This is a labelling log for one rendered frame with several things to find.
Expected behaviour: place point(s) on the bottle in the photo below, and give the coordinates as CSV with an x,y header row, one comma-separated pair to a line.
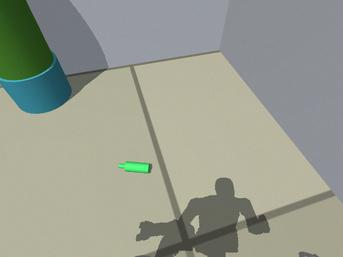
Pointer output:
x,y
135,167

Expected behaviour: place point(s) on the potted plant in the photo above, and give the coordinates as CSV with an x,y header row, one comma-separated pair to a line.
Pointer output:
x,y
29,71

